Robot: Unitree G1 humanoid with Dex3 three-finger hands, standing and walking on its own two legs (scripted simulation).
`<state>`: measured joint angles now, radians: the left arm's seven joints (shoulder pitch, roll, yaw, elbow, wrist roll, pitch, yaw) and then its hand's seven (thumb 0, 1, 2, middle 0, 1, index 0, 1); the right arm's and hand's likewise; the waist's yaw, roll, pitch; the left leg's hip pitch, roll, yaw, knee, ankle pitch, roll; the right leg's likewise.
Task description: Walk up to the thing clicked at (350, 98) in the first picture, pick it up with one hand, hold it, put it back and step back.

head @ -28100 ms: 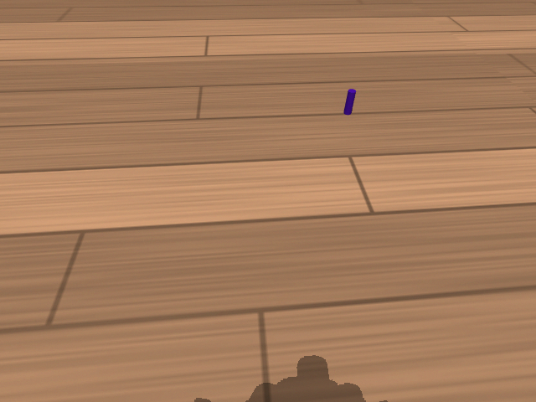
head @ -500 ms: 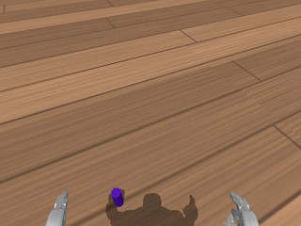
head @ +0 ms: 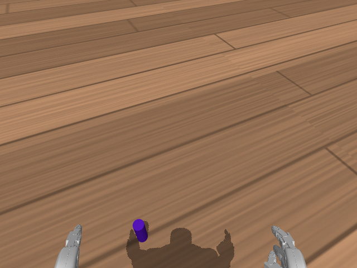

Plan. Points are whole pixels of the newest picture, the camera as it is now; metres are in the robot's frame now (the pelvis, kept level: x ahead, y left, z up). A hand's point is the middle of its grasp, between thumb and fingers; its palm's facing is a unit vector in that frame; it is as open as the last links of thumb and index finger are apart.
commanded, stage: home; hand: left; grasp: from the side
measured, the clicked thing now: (140, 231) +0.44 +0.19 -0.64
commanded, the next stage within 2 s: stand in 0.58 s
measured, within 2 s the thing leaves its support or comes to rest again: neither
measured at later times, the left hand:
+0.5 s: hand (97, 263) +0.18 +0.18 -0.06, palm faces +0.11 -0.95 -0.28, open 17.4 cm
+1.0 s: hand (95, 265) +0.17 +0.18 -0.06, palm faces +0.11 -0.95 -0.28, open 12.5 cm
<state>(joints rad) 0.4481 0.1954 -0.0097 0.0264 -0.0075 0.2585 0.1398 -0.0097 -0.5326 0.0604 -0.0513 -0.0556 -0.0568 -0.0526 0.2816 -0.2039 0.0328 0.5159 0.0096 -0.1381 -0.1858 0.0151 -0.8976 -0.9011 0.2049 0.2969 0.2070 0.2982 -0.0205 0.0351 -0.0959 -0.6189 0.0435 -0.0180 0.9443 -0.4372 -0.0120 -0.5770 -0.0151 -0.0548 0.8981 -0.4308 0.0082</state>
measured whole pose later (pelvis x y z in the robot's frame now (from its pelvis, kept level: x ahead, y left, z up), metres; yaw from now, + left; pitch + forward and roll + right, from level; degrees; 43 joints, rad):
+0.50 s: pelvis +0.01 +0.00 +0.00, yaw +0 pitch +7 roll -2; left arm 0.45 0.19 0.00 0.03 -0.01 0.25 0.14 -0.01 -0.54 0.06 -0.05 -0.06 -0.06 -0.05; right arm 0.28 -0.20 0.03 0.53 0.01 -0.14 -0.19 0.02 -0.90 -0.90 0.20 0.30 0.21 0.30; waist -0.02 0.03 -0.10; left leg -0.61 0.04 -0.02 0.94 -0.45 -0.01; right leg -0.56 -0.01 -0.05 0.89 -0.44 0.01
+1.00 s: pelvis +0.00 +0.00 +0.00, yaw +0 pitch +6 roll -2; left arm 0.45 0.19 -0.01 0.03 0.00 0.25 0.14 -0.01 0.10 0.63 -0.18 -0.26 -0.19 -0.26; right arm 0.28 -0.20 0.03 0.52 0.00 -0.14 -0.18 0.01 -0.90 -0.90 0.20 0.30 0.21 0.30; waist -0.02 0.03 -0.10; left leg -0.61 0.04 -0.01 0.94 -0.44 -0.01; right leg -0.57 -0.02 -0.05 0.89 -0.43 0.01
